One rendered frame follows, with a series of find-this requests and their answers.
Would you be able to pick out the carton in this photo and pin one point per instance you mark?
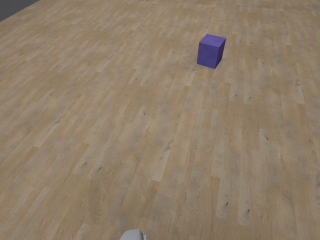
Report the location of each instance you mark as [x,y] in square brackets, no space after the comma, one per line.
[210,50]

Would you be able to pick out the robot left thigh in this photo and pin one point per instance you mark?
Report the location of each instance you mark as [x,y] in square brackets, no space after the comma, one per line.
[133,234]

